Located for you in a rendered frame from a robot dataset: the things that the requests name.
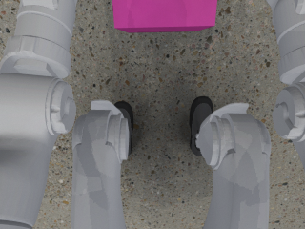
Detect carton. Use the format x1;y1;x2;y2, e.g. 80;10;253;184
112;0;217;33

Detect robot right forearm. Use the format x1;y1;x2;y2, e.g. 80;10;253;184
266;0;305;85

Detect robot left forearm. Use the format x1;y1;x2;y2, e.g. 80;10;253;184
0;0;78;79

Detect robot right shin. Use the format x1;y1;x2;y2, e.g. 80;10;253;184
195;102;272;158

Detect robot right thigh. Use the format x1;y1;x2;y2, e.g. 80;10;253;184
202;113;270;229

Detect left robot upper arm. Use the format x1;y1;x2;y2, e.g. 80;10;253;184
0;73;76;229

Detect right robot upper arm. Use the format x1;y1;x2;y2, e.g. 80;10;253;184
272;81;305;173

